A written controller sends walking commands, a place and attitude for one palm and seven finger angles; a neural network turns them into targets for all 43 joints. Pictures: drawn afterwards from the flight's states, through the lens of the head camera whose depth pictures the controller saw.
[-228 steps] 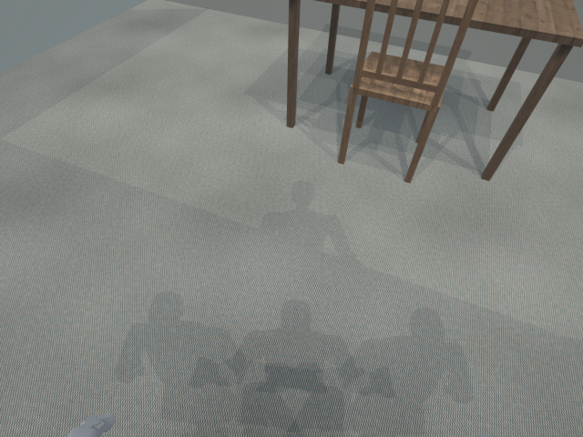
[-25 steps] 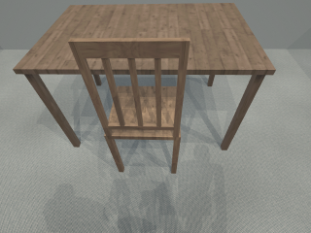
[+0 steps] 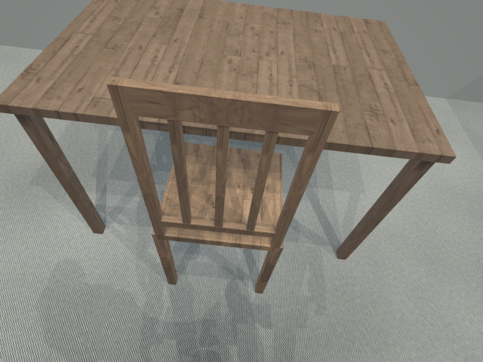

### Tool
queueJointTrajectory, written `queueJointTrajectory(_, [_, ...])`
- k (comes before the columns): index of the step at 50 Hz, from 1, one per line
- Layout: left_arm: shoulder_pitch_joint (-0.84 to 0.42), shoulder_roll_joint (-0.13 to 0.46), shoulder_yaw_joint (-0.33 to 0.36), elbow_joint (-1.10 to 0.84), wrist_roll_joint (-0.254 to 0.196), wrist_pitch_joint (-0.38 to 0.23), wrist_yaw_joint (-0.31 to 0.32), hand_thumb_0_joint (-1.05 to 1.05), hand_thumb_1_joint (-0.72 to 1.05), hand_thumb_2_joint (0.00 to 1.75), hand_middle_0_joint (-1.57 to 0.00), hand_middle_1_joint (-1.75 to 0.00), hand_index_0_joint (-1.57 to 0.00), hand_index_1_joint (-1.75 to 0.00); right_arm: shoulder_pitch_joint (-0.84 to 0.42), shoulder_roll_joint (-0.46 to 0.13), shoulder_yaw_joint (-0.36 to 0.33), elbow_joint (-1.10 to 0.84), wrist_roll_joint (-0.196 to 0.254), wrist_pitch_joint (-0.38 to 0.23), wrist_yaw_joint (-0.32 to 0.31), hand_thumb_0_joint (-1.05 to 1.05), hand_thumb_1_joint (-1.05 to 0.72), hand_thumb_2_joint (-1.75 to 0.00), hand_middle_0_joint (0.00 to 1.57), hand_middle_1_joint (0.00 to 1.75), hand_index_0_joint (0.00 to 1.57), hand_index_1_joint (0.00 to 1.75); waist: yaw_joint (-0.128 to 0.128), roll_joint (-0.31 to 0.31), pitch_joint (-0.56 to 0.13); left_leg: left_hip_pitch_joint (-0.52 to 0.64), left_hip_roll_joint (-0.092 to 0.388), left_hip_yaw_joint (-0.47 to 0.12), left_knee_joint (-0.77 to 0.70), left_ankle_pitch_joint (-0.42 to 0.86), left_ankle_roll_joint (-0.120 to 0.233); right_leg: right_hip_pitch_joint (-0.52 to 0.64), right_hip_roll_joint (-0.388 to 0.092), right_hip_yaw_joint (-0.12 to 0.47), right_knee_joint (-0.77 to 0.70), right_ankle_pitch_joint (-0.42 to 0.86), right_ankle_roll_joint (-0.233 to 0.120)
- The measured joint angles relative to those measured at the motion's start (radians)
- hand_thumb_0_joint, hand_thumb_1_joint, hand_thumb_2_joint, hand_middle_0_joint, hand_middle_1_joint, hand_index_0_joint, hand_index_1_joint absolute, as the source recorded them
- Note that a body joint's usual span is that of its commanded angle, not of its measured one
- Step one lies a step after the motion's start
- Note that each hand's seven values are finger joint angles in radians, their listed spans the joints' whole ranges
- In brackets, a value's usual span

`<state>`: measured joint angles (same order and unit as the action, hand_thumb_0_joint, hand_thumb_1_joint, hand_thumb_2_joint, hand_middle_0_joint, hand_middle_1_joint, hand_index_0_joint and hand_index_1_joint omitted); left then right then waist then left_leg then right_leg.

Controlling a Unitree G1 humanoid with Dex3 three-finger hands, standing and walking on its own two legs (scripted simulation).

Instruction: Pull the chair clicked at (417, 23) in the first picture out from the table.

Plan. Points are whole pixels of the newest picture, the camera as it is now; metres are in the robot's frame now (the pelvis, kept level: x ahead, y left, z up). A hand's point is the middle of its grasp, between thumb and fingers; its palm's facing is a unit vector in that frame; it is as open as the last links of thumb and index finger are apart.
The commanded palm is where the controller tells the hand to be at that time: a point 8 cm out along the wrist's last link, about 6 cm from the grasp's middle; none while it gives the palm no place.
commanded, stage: come to a stop and stand still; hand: left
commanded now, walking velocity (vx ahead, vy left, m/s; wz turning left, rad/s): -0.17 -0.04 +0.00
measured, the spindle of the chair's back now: (220, 184) +0.48 +0.08 -0.06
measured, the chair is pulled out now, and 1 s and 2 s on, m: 0.00 0.00 0.00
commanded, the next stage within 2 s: look again from close up in 1.22 s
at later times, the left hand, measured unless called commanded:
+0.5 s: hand out of the picture +0.03 +0.11 -0.17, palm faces +0.01 -0.97 -0.23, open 7.2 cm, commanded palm none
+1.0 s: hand out of the picture +0.00 +0.07 -0.17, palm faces +0.06 -0.98 -0.16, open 7.3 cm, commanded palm none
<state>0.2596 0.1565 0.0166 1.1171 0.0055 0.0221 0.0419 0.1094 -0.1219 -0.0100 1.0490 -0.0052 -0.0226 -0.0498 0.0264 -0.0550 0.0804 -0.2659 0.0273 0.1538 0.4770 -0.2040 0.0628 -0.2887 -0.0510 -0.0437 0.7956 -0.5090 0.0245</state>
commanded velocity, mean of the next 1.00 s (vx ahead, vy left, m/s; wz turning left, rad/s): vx -0.01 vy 0.00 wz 0.00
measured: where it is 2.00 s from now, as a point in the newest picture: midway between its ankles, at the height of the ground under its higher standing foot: outside the picture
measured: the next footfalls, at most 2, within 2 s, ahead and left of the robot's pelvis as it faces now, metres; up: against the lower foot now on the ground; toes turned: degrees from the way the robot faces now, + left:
right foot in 0.24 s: +0.03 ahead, -0.17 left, +0.00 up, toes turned -3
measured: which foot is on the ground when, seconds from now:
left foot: down 0.00-1.00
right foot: up 0.00-0.22, down 0.24-1.00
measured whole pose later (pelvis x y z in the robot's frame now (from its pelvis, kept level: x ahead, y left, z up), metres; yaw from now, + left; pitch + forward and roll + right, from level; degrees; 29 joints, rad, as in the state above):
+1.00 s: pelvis +0.02 -0.08 +0.00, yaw +1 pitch -1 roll +1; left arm 0.30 0.11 0.00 1.16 0.00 -0.01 0.04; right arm 0.27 -0.13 0.01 1.16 -0.01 0.00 -0.05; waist 0.00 0.00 0.03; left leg -0.17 0.07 0.01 0.40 -0.21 -0.06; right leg -0.13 0.02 -0.08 0.42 -0.28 -0.05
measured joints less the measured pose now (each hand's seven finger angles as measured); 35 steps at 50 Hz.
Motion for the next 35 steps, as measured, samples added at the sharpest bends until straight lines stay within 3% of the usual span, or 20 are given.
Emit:
queueJointTrajectory(7, [-0.063, 0.035, 0.027, -0.079, 0.010, 0.028, 0.002, 0.00, 0.91, 0.90, -0.20, -0.30, -0.20, -0.30, -0.012, -0.023, -0.026, -0.020, -0.012, 0.039, 0.012, -0.01, -0.93, -0.89, 0.20, 0.30, 0.20, 0.30, -0.018, 0.034, 0.013, -0.006, 0.022, -0.010, -0.010, 0.016, -0.020, -0.080, 0.009, 0.014, 0.063, 0.032, 0.003])
queueJointTrajectory(9, [-0.071, 0.041, 0.029, -0.095, 0.010, 0.023, 0.003, 0.00, 0.91, 0.90, -0.20, -0.30, -0.20, -0.30, -0.002, -0.034, -0.031, -0.020, -0.014, 0.045, 0.017, -0.01, -0.93, -0.89, 0.20, 0.30, 0.20, 0.30, -0.020, 0.046, 0.009, -0.013, 0.029, -0.015, 0.001, 0.015, -0.031, -0.054, 0.009, 0.007, -0.002, 0.059, -0.002])
queueJointTrajectory(12, [-0.058, 0.051, 0.025, -0.111, 0.014, 0.006, 0.003, 0.00, 0.91, 0.90, -0.20, -0.30, -0.20, -0.30, 0.026, -0.043, -0.037, -0.018, -0.010, 0.052, 0.025, 0.00, -0.92, -0.89, 0.20, 0.30, 0.20, 0.30, -0.020, 0.045, -0.013, -0.038, 0.027, -0.013, 0.047, -0.003, -0.054, 0.029, 0.000, 0.003, -0.208, 0.201, -0.007])
queueJointTrajectory(17, [-0.035, 0.027, -0.003, -0.079, 0.015, -0.004, -0.004, 0.00, 0.91, 0.90, -0.20, -0.30, -0.20, -0.30, 0.066, -0.061, -0.036, 0.000, -0.004, 0.073, 0.035, 0.00, -0.92, -0.89, 0.20, 0.30, 0.20, 0.30, -0.039, 0.079, -0.036, -0.040, 0.019, -0.073, 0.086, -0.124, -0.083, 0.053, 0.023, -0.005, -0.246, 0.205, -0.041])
queueJointTrajectory(22, [-0.031, 0.004, -0.015, -0.039, 0.002, -0.010, -0.006, 0.00, 0.92, 0.90, -0.20, -0.30, -0.20, -0.30, 0.122, -0.056, -0.016, 0.045, -0.003, 0.052, 0.028, 0.00, -0.91, -0.89, 0.20, 0.30, 0.20, 0.30, -0.053, 0.081, -0.048, 0.028, 0.024, -0.119, -0.006, 0.013, -0.097, 0.077, 0.052, -0.015, -0.280, 0.221, -0.056])
queueJointTrajectory(35, [-0.011, -0.004, -0.012, 0.013, -0.006, -0.021, -0.010, 0.01, 0.93, 0.90, -0.20, -0.30, -0.21, -0.30, 0.203, -0.012, 0.012, 0.120, -0.005, 0.040, 0.020, 0.01, -0.91, -0.89, 0.20, 0.30, 0.20, 0.30, -0.043, 0.063, -0.035, 0.069, 0.044, -0.137, -0.081, 0.020, -0.125, 0.129, 0.076, -0.036, -0.371, 0.253, -0.079])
